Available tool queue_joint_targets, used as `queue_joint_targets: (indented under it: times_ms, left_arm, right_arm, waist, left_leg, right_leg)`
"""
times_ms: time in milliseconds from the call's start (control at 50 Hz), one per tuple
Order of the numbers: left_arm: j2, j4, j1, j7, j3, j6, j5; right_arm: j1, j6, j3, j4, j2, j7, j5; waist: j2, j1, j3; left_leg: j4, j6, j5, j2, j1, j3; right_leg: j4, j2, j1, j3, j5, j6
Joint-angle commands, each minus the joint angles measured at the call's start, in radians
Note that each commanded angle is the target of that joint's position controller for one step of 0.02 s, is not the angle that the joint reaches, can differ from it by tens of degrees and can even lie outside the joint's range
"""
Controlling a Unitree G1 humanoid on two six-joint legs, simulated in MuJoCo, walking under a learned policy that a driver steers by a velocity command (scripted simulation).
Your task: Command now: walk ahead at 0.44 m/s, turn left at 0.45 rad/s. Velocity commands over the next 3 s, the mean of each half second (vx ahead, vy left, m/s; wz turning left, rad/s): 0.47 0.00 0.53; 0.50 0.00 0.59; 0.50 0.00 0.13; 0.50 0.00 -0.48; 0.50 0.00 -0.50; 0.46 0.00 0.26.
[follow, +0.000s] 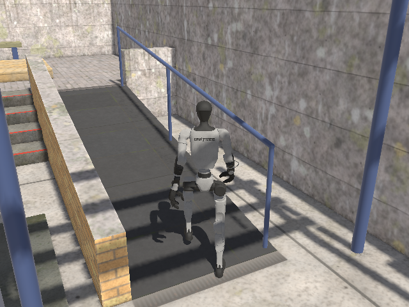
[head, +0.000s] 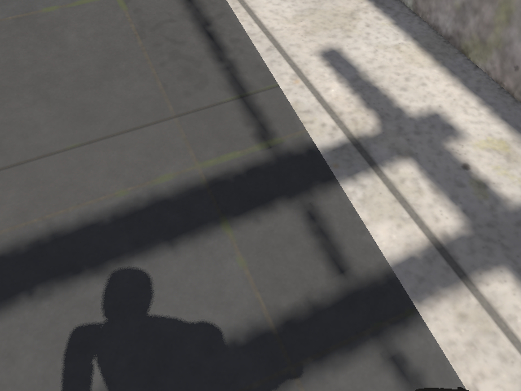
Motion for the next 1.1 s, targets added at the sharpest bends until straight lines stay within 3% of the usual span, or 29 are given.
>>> queue_joint_targets:
  times_ms: [20,60,80,100,120,140,160,180,220,280,340,400,520,600,620,640,660,680,700,720,740,760,800,940,1000,1040,1060,1080,1100]
  left_arm:
    - [0.272,-0.061,-0.037,0.011,0.050,-0.014,-0.011]
    - [0.277,-0.085,-0.072,0.010,0.047,0.010,-0.004]
    - [0.273,-0.119,-0.098,0.010,0.043,0.006,-0.004]
    - [0.118,-0.175,-0.082,-0.009,0.000,-0.011,0.061]
    - [0.121,-0.220,-0.088,-0.043,0.006,-0.058,0.037]
    - [0.200,-0.223,-0.193,-0.055,0.038,-0.088,-0.024]
    - [0.178,-0.263,-0.279,-0.049,0.031,-0.098,-0.037]
    - [0.165,-0.269,-0.316,-0.033,0.024,-0.092,-0.018]
    - [0.157,-0.276,-0.255,-0.024,0.027,-0.061,-0.010]
    - [0.122,-0.303,-0.276,-0.027,0.020,-0.026,0.013]
    - [0.112,-0.366,-0.386,-0.030,0.010,-0.021,0.037]
    - [0.133,-0.400,-0.477,-0.023,0.016,-0.030,0.026]
    - [0.091,-0.504,-0.752,-0.049,-0.002,-0.052,-0.014]
    - [0.183,-0.449,-0.482,-0.059,0.049,-0.066,-0.025]
    - [0.256,-0.421,-0.292,-0.048,0.073,-0.068,-0.018]
    - [0.327,-0.409,-0.099,-0.045,0.096,-0.054,-0.007]
    - [0.337,-0.368,-0.081,-0.049,0.100,-0.038,-0.006]
    - [0.232,-0.394,-0.153,-0.026,0.081,-0.022,-0.017]
    - [0.196,-0.378,-0.209,-0.005,0.071,-0.017,-0.016]
    - [0.172,-0.368,-0.232,0.001,0.059,-0.015,-0.012]
    - [0.156,-0.362,-0.267,0.005,0.052,-0.021,-0.002]
    - [0.138,-0.363,-0.301,-0.001,0.045,-0.025,0.002]
    - [0.123,-0.354,-0.336,-0.014,0.045,-0.034,-0.016]
    - [0.281,-0.314,-0.265,-0.015,0.089,-0.030,0.002]
    - [0.326,-0.308,-0.264,-0.026,0.097,-0.016,-0.004]
    - [0.350,-0.298,-0.274,-0.039,0.099,0.001,-0.010]
    - [0.317,-0.279,-0.247,-0.040,0.086,0.005,-0.009]
    - [0.261,-0.295,-0.214,-0.035,0.062,0.001,0.012]
    - [0.095,-0.324,-0.129,-0.053,0.009,-0.015,0.070]
  right_arm:
    - [-0.110,-0.016,-0.006,-0.143,-0.051,0.006,-0.003]
    - [0.117,0.000,-0.061,-0.105,-0.144,0.007,0.020]
    - [0.285,0.019,-0.103,-0.058,-0.231,0.000,0.025]
    - [0.362,0.037,-0.122,-0.008,-0.326,-0.020,0.022]
    - [0.400,0.029,-0.118,-0.031,-0.329,-0.031,0.001]
    - [0.366,0.006,-0.105,-0.013,-0.271,-0.034,-0.013]
    - [0.321,-0.015,-0.092,0.001,-0.231,-0.032,-0.022]
    - [0.248,-0.033,-0.083,-0.004,-0.207,-0.027,-0.027]
    - [0.141,-0.049,-0.075,-0.023,-0.155,-0.018,-0.040]
    - [0.171,-0.046,-0.071,-0.011,-0.144,-0.020,-0.014]
    - [0.244,-0.031,-0.074,-0.008,-0.170,-0.042,-0.011]
    - [0.320,-0.025,-0.074,-0.012,-0.176,-0.063,-0.023]
    - [0.413,-0.004,-0.086,0.002,-0.196,-0.091,0.010]
    - [0.349,0.012,-0.081,-0.036,-0.206,-0.094,0.013]
    - [0.286,0.006,-0.069,-0.073,-0.188,-0.089,-0.005]
    - [0.332,-0.005,-0.052,-0.107,-0.124,-0.084,-0.050]
    - [0.440,-0.009,-0.046,-0.137,-0.111,-0.064,0.006]
    - [0.376,-0.005,-0.076,-0.111,-0.223,-0.051,0.029]
    - [0.225,0.002,-0.080,-0.151,-0.231,-0.046,0.009]
    - [0.182,0.017,-0.083,-0.170,-0.214,-0.044,-0.011]
    - [0.179,0.032,-0.084,-0.186,-0.192,-0.040,-0.028]
    - [0.227,0.045,-0.084,-0.189,-0.162,-0.037,-0.011]
    - [0.283,0.061,-0.078,-0.176,-0.119,-0.041,0.007]
    - [0.082,0.045,-0.051,-0.265,-0.129,-0.023,-0.008]
    - [0.063,0.038,-0.064,-0.255,-0.153,-0.002,-0.001]
    - [0.181,0.034,-0.078,-0.228,-0.158,0.000,0.011]
    - [0.342,0.025,-0.112,-0.174,-0.204,-0.008,0.008]
    - [0.477,0.025,-0.146,-0.146,-0.283,-0.021,0.015]
    - [0.439,0.036,-0.132,-0.174,-0.367,-0.032,0.038]
  waist:
    - [-0.136,-0.076,-0.004]
    - [-0.197,-0.218,-0.174]
    - [-0.174,-0.287,-0.271]
    - [0.193,-0.198,-0.327]
    - [0.258,-0.192,-0.555]
    - [0.106,-0.202,-0.341]
    - [0.049,-0.168,-0.157]
    - [-0.035,-0.115,-0.084]
    - [0.026,-0.008,-0.062]
    - [0.036,0.018,-0.030]
    - [0.031,-0.012,-0.004]
    - [0.067,-0.065,-0.019]
    - [0.143,-0.155,0.002]
    - [0.230,-0.001,-0.156]
    - [0.181,0.098,-0.303]
    - [-0.013,0.111,-0.524]
    - [-0.374,0.056,-0.616]
    - [-0.222,0.070,-0.422]
    - [-0.149,0.077,-0.204]
    - [-0.026,0.037,-0.098]
    - [-0.017,-0.017,-0.047]
    - [-0.056,-0.058,-0.021]
    - [-0.085,-0.093,0.004]
    - [-0.124,-0.043,0.024]
    - [-0.125,-0.039,0.028]
    - [-0.105,-0.118,0.020]
    - [-0.033,-0.200,-0.066]
    - [0.112,-0.256,-0.111]
    - [0.420,-0.107,-0.205]
  left_leg:
    - [-0.183,0.060,-0.109,-0.116,0.317,0.163]
    - [-0.342,0.139,-0.069,-0.207,0.581,0.165]
    - [-0.428,0.171,0.011,-0.184,0.896,0.013]
    - [-0.502,0.243,-0.008,0.047,1.176,-0.411]
    - [-0.860,0.387,-0.419,0.231,1.314,-1.040]
    - [-0.977,0.332,-0.523,0.239,1.203,-1.050]
    - [-0.958,0.287,-0.448,0.209,1.017,-0.899]
    - [-0.952,0.252,-0.249,0.166,0.848,-0.748]
    - [-0.942,0.219,-0.073,0.057,0.637,-0.498]
    - [-0.951,0.223,0.009,-0.008,0.551,-0.367]
    - [-0.967,0.221,0.011,-0.014,0.532,-0.361]
    - [-0.960,0.208,0.035,0.002,0.622,-0.401]
    - [-0.914,0.200,0.207,0.012,0.846,-0.423]
    - [-0.685,0.153,0.661,0.003,0.808,-0.446]
    - [-0.465,0.096,0.685,-0.034,0.684,-0.396]
    - [-0.181,0.052,0.172,-0.134,0.436,-0.324]
    - [0.097,0.001,-0.311,-0.220,0.140,-0.331]
    - [0.249,-0.019,-0.224,-0.128,0.059,-0.307]
    - [0.297,-0.034,-0.114,-0.110,-0.001,-0.206]
    - [0.313,-0.040,-0.049,-0.069,0.054,-0.179]
    - [0.285,-0.034,-0.004,-0.049,0.126,-0.190]
    - [0.311,-0.031,-0.002,-0.037,0.192,-0.186]
    - [0.319,-0.039,0.000,-0.030,0.222,-0.171]
    - [-0.077,-0.070,-0.030,0.049,0.215,-0.079]
    - [-0.232,-0.035,-0.100,0.002,0.393,0.033]
    - [-0.363,0.016,-0.129,-0.079,0.562,0.095]
    - [-0.464,0.057,-0.098,-0.170,0.773,0.121]
    - [-0.541,0.100,-0.049,-0.113,0.977,-0.059]
    - [-0.556,0.186,-0.020,0.090,1.122,-0.435]
  right_leg:
    - [0.025,-0.216,-0.150,-0.016,1.122,-0.145]
    - [0.382,-0.242,-0.068,-0.035,1.525,-0.094]
    - [0.599,-0.215,-0.237,-0.007,1.307,-0.050]
    - [0.974,-0.049,-0.589,0.024,0.088,0.011]
    - [1.229,0.084,-0.829,0.290,-0.078,0.005]
    - [1.342,0.053,-0.962,0.316,0.013,-0.016]
    - [1.336,0.008,-1.006,0.276,0.091,-0.040]
    - [1.290,-0.041,-0.951,0.264,0.147,-0.051]
    - [1.232,-0.090,-0.801,0.271,0.209,-0.062]
    - [1.213,-0.081,-0.850,0.208,0.243,-0.037]
    - [1.141,-0.073,-0.958,0.174,0.351,0.016]
    - [0.957,-0.059,-1.001,0.178,0.442,0.062]
    - [0.499,0.044,-0.940,0.136,0.346,0.092]
    - [0.329,0.120,-0.436,0.095,0.214,0.009]
    - [0.344,-0.014,-0.114,0.213,0.249,-0.078]
    - [0.394,-0.280,0.315,0.515,0.210,-0.190]
    - [0.175,-0.466,0.480,1.067,-0.115,-0.336]
    - [0.098,-0.427,0.326,1.022,-0.413,-0.284]
    - [0.087,-0.377,0.134,0.816,-0.268,-0.227]
    - [0.092,-0.333,-0.043,0.638,-0.052,-0.195]
    - [0.072,-0.270,-0.185,0.514,0.062,-0.162]
    - [0.054,-0.236,-0.276,0.392,0.140,-0.139]
    - [0.042,-0.217,-0.353,0.241,0.237,-0.132]
    - [-0.018,-0.270,-0.319,0.064,0.134,-0.167]
    - [-0.012,-0.266,-0.312,-0.004,0.136,-0.163]
    - [0.153,-0.279,-0.324,-0.049,0.409,-0.150]
    - [0.403,-0.227,-0.350,-0.098,0.674,-0.130]
    - [0.735,-0.189,-0.526,-0.106,0.497,-0.078]
    - [1.129,-0.077,-0.813,-0.030,-0.252,-0.021]
Next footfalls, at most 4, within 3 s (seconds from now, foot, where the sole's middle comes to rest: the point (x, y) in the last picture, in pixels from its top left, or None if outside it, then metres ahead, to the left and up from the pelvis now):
0.08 left None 0.23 0.12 -0.71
0.62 right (275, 326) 0.58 0.02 -0.67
1.08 left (120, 319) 0.57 0.39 -0.64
1.58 right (119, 181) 0.95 0.47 -0.59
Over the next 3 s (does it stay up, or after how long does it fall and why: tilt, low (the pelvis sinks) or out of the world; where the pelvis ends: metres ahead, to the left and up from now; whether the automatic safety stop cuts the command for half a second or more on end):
stays up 1.48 0.63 0.23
